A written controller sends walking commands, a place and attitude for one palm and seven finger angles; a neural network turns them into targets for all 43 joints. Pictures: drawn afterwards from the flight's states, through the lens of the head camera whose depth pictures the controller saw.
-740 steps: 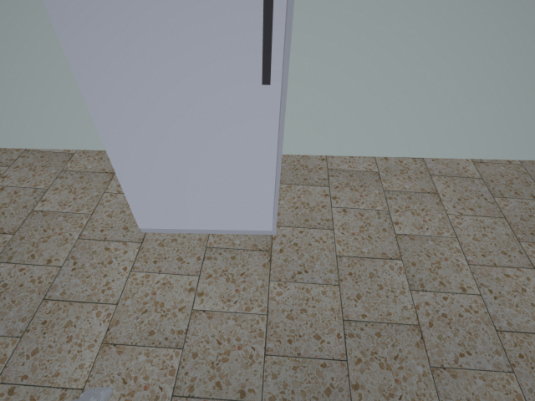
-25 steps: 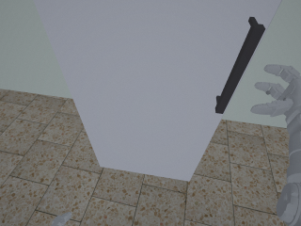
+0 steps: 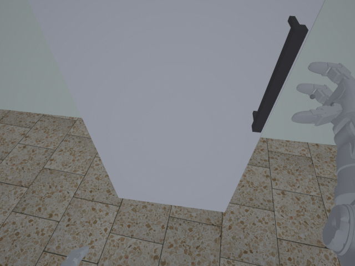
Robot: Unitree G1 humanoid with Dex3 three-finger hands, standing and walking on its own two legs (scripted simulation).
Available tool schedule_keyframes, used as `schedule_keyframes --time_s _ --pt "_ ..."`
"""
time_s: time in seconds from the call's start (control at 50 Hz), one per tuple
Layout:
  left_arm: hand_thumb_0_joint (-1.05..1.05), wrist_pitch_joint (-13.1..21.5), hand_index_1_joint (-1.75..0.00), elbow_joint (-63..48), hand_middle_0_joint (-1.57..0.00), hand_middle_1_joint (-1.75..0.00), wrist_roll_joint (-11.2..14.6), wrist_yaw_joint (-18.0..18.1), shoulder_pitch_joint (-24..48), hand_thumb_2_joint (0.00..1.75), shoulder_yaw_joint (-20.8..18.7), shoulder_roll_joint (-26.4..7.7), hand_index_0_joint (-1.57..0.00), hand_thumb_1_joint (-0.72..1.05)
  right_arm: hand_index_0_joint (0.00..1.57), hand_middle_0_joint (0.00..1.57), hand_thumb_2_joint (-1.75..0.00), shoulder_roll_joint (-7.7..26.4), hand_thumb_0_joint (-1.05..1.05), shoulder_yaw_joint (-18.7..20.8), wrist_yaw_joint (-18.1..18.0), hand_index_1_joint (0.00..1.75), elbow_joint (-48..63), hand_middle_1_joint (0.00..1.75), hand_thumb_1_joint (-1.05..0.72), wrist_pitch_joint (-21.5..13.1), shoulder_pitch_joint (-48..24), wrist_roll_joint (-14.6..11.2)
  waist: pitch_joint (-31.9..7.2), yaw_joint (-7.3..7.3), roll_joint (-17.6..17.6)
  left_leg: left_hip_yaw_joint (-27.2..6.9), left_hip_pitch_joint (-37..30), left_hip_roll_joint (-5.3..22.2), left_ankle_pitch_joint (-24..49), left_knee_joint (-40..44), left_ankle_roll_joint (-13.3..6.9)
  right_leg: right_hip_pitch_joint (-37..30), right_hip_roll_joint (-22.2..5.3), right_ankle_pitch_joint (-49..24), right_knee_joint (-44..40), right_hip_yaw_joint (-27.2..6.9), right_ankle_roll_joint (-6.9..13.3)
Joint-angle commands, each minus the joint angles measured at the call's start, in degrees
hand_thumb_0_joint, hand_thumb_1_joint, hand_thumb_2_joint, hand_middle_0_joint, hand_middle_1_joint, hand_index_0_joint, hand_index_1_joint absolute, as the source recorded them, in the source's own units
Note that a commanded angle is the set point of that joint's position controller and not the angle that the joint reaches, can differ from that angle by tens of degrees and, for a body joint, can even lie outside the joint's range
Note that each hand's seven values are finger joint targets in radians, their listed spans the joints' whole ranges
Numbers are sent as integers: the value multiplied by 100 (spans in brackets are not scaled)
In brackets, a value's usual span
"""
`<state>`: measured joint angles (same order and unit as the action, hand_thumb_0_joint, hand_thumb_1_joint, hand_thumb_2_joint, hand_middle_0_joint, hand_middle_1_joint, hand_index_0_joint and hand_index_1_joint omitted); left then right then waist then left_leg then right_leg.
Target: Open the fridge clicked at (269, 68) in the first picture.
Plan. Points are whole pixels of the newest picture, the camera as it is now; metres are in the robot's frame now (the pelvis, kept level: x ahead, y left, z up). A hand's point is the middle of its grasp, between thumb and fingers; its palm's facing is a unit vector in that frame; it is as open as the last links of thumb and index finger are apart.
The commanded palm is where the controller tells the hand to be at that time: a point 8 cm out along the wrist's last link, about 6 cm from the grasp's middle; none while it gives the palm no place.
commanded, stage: move the hooked fingers beside the handle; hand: right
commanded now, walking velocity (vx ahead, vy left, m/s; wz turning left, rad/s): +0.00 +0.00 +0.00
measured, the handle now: (271, 82) +0.49 -0.16 +0.18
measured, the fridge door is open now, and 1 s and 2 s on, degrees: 0 0 0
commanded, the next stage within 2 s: feel for the door with the fingertips in 1.44 s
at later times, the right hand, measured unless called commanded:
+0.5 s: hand (316, 103) +0.41 -0.23 +0.20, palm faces +0.06 +1.00 -0.01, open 14.0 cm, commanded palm +0.40 -0.27 +0.19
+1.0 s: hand (320, 105) +0.42 -0.24 +0.18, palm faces +0.07 +1.00 +0.00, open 14.0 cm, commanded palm +0.39 -0.28 +0.19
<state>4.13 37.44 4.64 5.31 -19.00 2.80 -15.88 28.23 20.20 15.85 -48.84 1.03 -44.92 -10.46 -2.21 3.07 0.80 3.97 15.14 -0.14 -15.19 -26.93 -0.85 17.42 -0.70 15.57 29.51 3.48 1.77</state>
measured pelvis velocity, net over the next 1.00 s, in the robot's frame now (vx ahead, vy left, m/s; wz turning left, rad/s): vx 0.00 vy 0.00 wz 0.02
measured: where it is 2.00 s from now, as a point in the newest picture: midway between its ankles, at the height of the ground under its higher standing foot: outside the picture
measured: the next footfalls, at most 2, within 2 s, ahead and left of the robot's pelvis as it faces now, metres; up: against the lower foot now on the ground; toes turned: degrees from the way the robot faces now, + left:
none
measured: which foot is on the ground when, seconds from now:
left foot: down 0.00-1.00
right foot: down 0.00-1.00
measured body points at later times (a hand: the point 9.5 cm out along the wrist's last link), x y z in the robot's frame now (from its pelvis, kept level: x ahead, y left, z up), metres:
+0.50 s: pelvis +0.00 +0.00 +0.00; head +0.00 +0.01 +0.45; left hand +0.11 +0.26 -0.10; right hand +0.40 -0.28 +0.20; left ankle -0.02 +0.11 -0.74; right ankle +0.00 -0.10 -0.74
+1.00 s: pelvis +0.00 +0.00 +0.00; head +0.00 +0.01 +0.45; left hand +0.06 +0.28 -0.11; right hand +0.41 -0.30 +0.19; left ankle -0.02 +0.11 -0.74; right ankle +0.00 -0.10 -0.74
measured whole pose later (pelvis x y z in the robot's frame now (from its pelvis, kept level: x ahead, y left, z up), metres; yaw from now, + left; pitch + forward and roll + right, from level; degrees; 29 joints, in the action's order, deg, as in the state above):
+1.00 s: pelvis +0.00 +0.00 +0.00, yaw +1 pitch +3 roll +1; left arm 2.4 37.1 5.0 5.3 -22.1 1.8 -17.1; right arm 30.6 22.1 17.9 -47.0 3.0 -39.7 -11.3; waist -2.8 3.2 1.8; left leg 3.2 15.1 -0.6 -14.8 -26.9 -1.0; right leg 17.1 -1.2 15.5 29.6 4.2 1.7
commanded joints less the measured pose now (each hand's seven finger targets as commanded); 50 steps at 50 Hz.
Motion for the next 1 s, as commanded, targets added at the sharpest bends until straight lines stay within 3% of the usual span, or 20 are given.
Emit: schedule_keyframes --time_s 0.0,0.02,0.08,0.14,0.18,0.2,0.26,0.3,0.38,0.42,0.46,0.48,0.56,0.6,0.72,0.78,0.86,0.88,0.94,0.98 --pt "0 188 -30 -694 -20 -30 26 30 -7 90 -326 -878 -20 90 30 30 -30 1390 0 45 19 120 1054 120 50 -116 -2531 -33 -1577 -12 411 -207 1 -42 1779 207 -108 -1090 -48 -1777 -236 -447 61" --pt "0 185 -30 -733 -20 -30 12 17 6 90 -340 -870 -20 90 30 30 -30 1286 0 6 30 120 1159 120 50 -98 -2473 -55 -1698 -28 478 -215 -33 -45 1865 185 -114 -1164 -41 -1878 -210 -438 59" --pt "0 146 -30 -831 -20 -30 -12 3 -23 90 -378 -889 -20 90 30 30 -30 1579 0 369 52 120 1469 120 50 -181 -1993 -222 -1996 -155 -85 -210 -448 -60 2224 142 -105 -1150 -61 -2179 -170 -408 95" --pt "0 164 -30 -903 -20 -30 -11 -24 97 90 -376 -842 -20 90 30 30 -30 1525 0 412 16 120 2125 120 50 -256 -2126 -250 -2148 -190 67 -242 -493 -74 2399 107 -86 -1369 -67 -2381 -197 -415 96" --pt "0 148 -30 -906 -20 -30 -1 -24 134 90 -371 -826 -20 90 30 30 -30 1404 0 296 -16 120 2282 120 50 -231 -2000 -272 -1931 -152 5 -234 -476 -71 2401 153 -73 -1321 -83 -2426 -192 -360 114" --pt "0 137 -30 -887 -20 -30 6 -27 143 90 -378 -844 -20 90 30 30 -30 1704 0 610 -49 120 2168 120 50 -159 -1822 -236 -1845 -228 62 -261 -453 -83 2354 166 -73 -1233 -74 -2285 -222 -354 114" --pt "0 113 -30 -861 -20 -30 28 6 199 90 -339 -829 -20 90 30 30 -30 1568 0 433 -64 120 2010 120 50 38 -1897 -154 -1419 -136 229 -241 -278 -60 2029 246 -81 -1040 -53 -1894 -317 -345 95" --pt "0 96 -30 -892 -20 -30 32 25 239 90 -332 -841 -20 90 30 30 -30 1799 0 551 -78 120 2147 120 50 81 -2001 -113 -1502 -159 369 -271 -366 -44 2032 248 -95 -1040 -28 -1857 -308 -337 105" --pt "0 161 -30 -905 -20 -30 46 66 290 90 -327 -775 -20 90 30 30 -30 1101 0 -124 -5 120 2544 120 50 -13 -2511 -204 -1736 57 482 -235 -153 -68 1828 304 -97 -1458 -52 -1844 -234 -390 105" --pt "0 188 -30 -834 -20 -30 44 88 319 90 -297 -789 -20 90 30 30 -30 1022 0 -203 1 120 2422 120 50 -21 -2699 -225 -1684 96 548 -218 43 -87 1635 329 -107 -1573 -56 -1720 -267 -491 72" --pt "0 225 -30 -712 -20 -30 46 112 286 90 -289 -806 -20 90 30 30 -30 810 0 -333 8 120 1921 120 50 39 -2838 -292 -1444 170 194 -192 201 -85 1353 389 -87 -1397 -49 -1352 -302 -527 77" --pt "0 218 -30 -668 -20 -30 46 125 228 90 -293 -824 -20 90 30 30 -30 929 0 -226 -25 120 1597 120 50 75 -2701 -300 -1286 166 -131 -181 175 -80 1251 423 -81 -1201 -44 -1206 -301 -514 102" --pt "0 191 -30 -593 -20 -30 12 94 180 90 -252 -844 -20 90 30 30 -30 1146 0 -71 -212 120 772 120 50 149 -2864 -110 -1121 96 -69 -221 256 -6 942 386 -71 -791 11 -829 -361 -525 80" --pt "0 174 -30 -622 -20 -30 -25 62 122 90 -264 -863 -20 90 30 30 -30 1553 0 170 -328 120 817 120 50 -40 -3047 29 -1435 38 -23 -282 35 24 1123 319 -64 -739 29 -999 -294 -495 100" --pt "0 192 -30 -800 -20 -30 -54 14 96 90 -294 -840 -20 90 30 30 -30 1923 0 493 -204 120 1528 120 50 -717 -2920 13 -2492 -141 275 -377 -655 -22 2150 65 -83 -1183 0 -1879 -153 -415 102" --pt "0 158 -30 -777 -20 -30 -5 31 56 90 -311 -862 -20 90 30 30 -30 1902 0 519 -10 120 1179 120 50 -597 -2440 -115 -1982 -120 -70 -343 -672 -25 2140 153 -59 -856 -24 -1721 -191 -325 140" --pt "0 109 -30 -812 -20 -30 56 50 66 90 -322 -905 -20 90 30 30 -30 1753 0 362 203 120 924 120 50 -153 -2013 -95 -1378 -138 298 -301 -290 -23 1908 224 -75 -659 -6 -1470 -290 -290 117" --pt "0 99 -30 -847 -20 -30 56 46 56 90 -345 -903 -20 90 30 30 -30 1601 0 253 232 120 1028 120 50 -121 -1975 -146 -1344 -105 164 -274 -314 -17 1905 243 -77 -678 -15 -1506 -267 -278 125" --pt "0 121 -30 -926 -20 -30 43 38 103 90 -376 -905 -20 90 30 30 -30 1719 0 390 273 120 1735 120 50 -158 -2037 -234 -1687 -127 290 -303 -280 -63 1866 231 -83 -950 -18 -1579 -243 -338 126" --pt "0 153 -30 -919 -20 -30 46 47 122 90 -378 -866 -20 90 30 30 -30 1346 0 61 264 120 2269 120 50 -310 -2360 -358 -1757 8 256 -262 -193 -86 1804 242 -90 -1202 -57 -1702 -212 -381 126"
